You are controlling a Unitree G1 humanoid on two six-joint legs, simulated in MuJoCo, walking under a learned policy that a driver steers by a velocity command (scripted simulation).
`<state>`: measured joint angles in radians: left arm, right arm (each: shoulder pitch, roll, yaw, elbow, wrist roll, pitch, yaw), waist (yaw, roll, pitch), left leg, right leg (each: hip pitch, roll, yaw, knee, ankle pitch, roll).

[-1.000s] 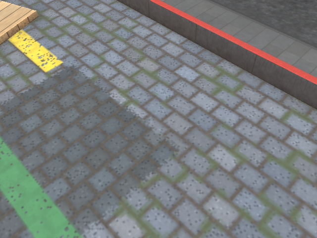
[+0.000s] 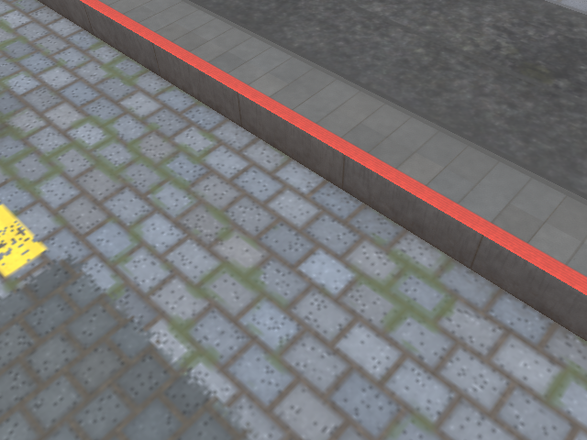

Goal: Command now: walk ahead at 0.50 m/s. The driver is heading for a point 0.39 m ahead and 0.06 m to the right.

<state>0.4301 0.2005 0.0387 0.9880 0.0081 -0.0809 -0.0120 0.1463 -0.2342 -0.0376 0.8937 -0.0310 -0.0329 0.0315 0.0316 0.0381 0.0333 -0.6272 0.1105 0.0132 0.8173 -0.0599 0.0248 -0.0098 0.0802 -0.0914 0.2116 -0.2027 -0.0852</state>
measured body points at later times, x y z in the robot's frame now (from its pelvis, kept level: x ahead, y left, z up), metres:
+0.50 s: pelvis +0.26 +0.05 +0.00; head +0.28 +0.07 +0.45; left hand +0.35 +0.30 -0.15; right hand +0.25 -0.20 -0.14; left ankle +0.25 +0.11 -0.75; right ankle +0.35 -0.09 -0.69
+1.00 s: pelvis +0.35 +0.03 -0.01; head +0.35 +0.03 +0.44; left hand +0.39 +0.26 -0.16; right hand +0.34 -0.19 -0.17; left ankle +0.33 +0.15 -0.75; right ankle +0.41 -0.05 -0.75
